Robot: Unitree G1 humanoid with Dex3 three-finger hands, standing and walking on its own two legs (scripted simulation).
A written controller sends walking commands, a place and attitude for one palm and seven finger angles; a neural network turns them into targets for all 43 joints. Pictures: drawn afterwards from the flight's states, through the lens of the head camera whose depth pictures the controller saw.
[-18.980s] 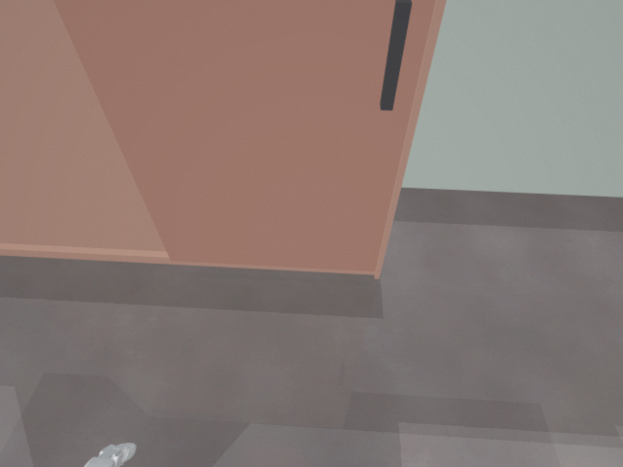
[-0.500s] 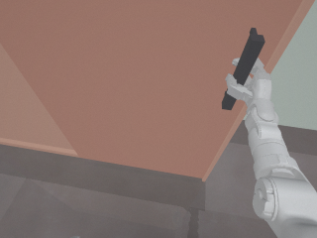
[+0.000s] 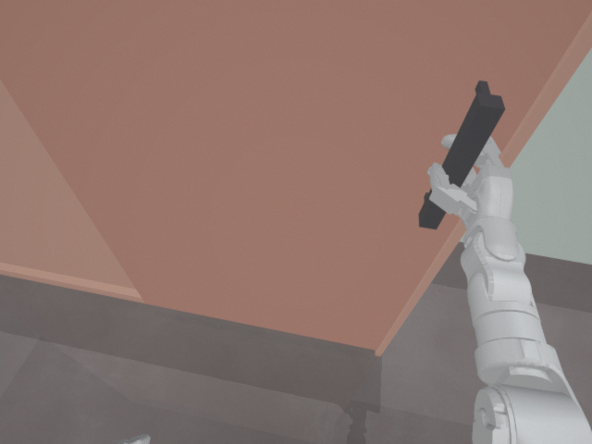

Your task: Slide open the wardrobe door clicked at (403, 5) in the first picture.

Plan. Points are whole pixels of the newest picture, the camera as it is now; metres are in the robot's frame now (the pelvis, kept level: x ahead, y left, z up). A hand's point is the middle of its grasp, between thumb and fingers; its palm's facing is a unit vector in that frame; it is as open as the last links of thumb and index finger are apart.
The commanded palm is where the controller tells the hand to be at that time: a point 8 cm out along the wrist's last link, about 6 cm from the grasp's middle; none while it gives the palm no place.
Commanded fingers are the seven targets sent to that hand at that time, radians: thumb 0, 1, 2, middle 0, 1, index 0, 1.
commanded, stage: tug the door sideways, standing still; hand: right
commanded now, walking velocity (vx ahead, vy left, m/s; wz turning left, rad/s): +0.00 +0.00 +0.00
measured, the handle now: (452, 161) +0.50 -0.14 +0.13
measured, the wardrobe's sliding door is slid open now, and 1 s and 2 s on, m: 0.00 0.05 0.18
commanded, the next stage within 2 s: step sideways, sliding the door along in 0.64 s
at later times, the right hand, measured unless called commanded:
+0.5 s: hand (435, 185) +0.45 -0.11 +0.13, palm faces +0.09 +1.00 -0.02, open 6.3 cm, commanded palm +0.42 -0.11 +0.14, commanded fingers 0.00 -0.90 -0.90 0.45 1.40 0.45 1.40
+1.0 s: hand (404, 180) +0.45 -0.07 +0.13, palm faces +0.01 +1.00 -0.07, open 6.5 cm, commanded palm +0.43 -0.11 +0.14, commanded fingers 0.00 -0.90 -0.90 0.45 1.40 0.45 1.40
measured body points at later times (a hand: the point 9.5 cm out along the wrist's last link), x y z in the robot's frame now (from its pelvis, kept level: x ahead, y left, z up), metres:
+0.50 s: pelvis +0.00 +0.00 +0.00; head +0.05 +0.01 +0.44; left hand +0.12 +0.23 -0.13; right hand +0.44 -0.17 +0.14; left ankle -0.05 +0.11 -0.73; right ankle -0.03 -0.12 -0.73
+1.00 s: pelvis -0.02 +0.01 -0.01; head +0.02 +0.03 +0.44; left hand +0.05 +0.26 -0.15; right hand +0.44 -0.13 +0.14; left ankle -0.05 +0.11 -0.72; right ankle -0.03 -0.12 -0.73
